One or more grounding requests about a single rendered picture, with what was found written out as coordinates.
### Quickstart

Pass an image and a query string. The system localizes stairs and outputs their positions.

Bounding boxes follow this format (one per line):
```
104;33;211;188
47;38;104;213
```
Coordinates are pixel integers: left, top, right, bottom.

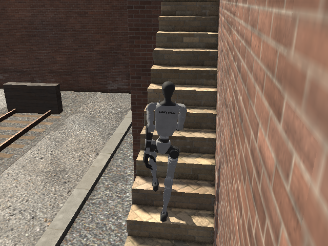
124;0;219;246

